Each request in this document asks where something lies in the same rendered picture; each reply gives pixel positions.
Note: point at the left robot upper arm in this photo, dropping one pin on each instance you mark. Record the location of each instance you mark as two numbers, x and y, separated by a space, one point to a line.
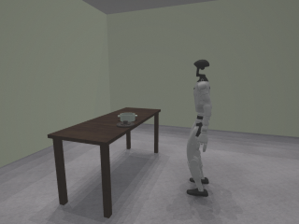
203 88

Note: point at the lid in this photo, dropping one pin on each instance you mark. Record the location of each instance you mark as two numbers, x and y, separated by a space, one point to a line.
125 125

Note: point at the robot right foot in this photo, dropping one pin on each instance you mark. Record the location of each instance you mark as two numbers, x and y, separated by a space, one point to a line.
203 181

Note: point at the pot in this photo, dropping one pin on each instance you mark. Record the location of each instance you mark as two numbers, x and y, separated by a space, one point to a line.
129 116

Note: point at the left robot forearm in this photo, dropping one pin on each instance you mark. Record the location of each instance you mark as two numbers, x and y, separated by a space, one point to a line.
206 118

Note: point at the table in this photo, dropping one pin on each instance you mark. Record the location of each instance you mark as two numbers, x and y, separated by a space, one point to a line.
101 131

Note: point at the robot left hand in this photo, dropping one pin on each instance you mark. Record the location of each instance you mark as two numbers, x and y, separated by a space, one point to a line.
202 139

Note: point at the robot right shin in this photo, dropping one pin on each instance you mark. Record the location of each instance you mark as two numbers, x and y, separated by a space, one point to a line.
201 167

